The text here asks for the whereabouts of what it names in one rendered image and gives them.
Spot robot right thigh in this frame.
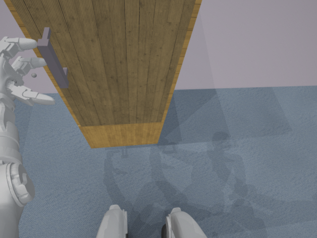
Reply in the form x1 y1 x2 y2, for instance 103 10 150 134
165 211 207 238

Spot handle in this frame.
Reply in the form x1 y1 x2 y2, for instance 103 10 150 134
37 27 69 88

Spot robot left upper arm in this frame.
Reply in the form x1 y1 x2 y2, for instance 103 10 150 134
0 163 35 238

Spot left robot hand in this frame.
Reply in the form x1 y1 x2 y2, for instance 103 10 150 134
0 36 55 106

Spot cupboard door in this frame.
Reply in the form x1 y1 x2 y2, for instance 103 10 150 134
10 0 196 126

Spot robot thigh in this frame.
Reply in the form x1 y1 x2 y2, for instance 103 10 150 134
96 209 128 238
165 211 207 238

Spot robot left forearm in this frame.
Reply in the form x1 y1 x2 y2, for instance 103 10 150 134
0 93 23 166

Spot robot left thigh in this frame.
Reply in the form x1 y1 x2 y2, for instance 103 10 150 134
96 209 128 238

